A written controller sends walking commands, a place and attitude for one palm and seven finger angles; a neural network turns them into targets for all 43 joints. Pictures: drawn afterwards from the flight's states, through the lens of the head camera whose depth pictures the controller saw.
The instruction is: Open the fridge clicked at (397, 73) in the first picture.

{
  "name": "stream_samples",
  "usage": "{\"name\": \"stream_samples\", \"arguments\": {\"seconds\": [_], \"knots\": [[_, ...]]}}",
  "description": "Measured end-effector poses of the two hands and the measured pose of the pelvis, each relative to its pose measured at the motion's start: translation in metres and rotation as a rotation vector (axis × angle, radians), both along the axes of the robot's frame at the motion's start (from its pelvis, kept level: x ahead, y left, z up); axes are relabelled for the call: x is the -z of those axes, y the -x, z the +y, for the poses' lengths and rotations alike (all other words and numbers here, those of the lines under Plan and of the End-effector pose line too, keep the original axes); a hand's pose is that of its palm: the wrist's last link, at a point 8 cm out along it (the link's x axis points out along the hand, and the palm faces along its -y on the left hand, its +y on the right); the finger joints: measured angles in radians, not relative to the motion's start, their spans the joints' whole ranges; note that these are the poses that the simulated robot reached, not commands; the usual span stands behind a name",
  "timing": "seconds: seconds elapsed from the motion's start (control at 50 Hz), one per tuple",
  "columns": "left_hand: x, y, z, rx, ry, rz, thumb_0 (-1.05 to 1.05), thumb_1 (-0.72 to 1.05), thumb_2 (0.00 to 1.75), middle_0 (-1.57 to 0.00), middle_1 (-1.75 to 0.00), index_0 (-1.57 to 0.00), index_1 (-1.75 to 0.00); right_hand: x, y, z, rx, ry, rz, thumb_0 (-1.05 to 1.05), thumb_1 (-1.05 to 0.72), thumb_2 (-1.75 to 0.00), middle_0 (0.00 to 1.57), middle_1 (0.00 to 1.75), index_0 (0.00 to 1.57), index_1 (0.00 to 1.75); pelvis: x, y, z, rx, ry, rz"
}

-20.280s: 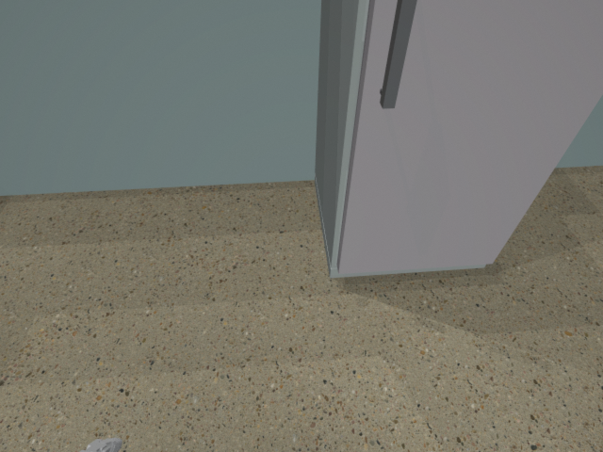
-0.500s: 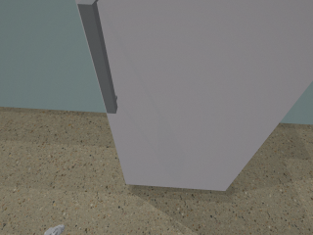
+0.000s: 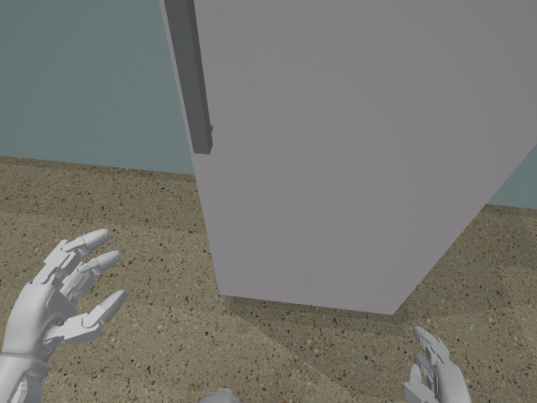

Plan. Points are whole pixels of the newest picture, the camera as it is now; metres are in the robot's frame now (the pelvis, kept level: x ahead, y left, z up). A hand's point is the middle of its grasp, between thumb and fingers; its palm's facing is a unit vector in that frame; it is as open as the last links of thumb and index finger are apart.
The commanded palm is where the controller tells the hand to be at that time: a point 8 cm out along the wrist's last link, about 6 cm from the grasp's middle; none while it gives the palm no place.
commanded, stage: raise the hand to about handle height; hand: left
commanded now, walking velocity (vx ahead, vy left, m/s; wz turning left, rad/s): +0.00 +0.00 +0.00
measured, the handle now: (194, 58) +0.52 +0.16 +0.25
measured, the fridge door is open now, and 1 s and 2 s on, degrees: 0 0 0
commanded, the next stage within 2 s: move the hooked fingers beside the handle in 1.54 s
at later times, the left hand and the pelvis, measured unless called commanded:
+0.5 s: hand (49, 232) +0.26 +0.28 +0.17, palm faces +0.05 -0.99 -0.09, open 12.4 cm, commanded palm +0.22 +0.32 +0.18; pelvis +0.02 +0.02 +0.04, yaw -1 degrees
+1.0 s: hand (7, 146) +0.28 +0.28 +0.27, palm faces +0.06 -0.99 -0.13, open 14.0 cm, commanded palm +0.25 +0.33 +0.28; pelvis +0.01 +0.01 +0.05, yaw +0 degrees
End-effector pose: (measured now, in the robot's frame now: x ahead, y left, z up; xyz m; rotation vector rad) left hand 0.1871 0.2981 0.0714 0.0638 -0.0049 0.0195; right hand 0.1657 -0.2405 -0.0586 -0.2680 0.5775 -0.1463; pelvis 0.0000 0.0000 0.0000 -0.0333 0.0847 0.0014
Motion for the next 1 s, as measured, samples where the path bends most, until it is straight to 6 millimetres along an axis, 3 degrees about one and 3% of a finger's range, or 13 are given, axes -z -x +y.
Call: {"name": "stream_samples", "arguments": {"seconds": [0.24,0.68,1.0], "knots": [[-0.05,-0.031,0.017,0.0,-0.016,-0.004,0.01,0.17,0.58,-0.25,-0.78,-0.25,-0.77,-0.016,0.012,0.012,0.033,-0.035,-0.008,0.01,-0.9,-0.89,0.2,0.3,0.21,0.3,-0.021,-0.009,0.013,0.016,-0.004,-0.038],[-0.136,-0.053,0.04,-0.035,-0.038,-0.083,-0.01,-0.35,0.36,-0.29,-1.11,-0.29,-1.1,-0.046,-0.033,0.043,-0.058,-0.079,-0.092,0.01,-0.9,-0.89,0.2,0.3,0.21,0.3,-0.042,-0.015,0.018,0.002,-0.015,-0.139],[-0.201,-0.073,0.038,-0.031,-0.067,-0.129,-0.01,-0.5,0.3,-0.3,-1.2,-0.3,-1.2,-0.043,-0.035,0.035,-0.06,-0.11,-0.059,0.01,-0.9,-0.89,0.2,0.3,0.21,0.3,-0.046,-0.014,0.008,-0.002,-0.023,-0.162]]}}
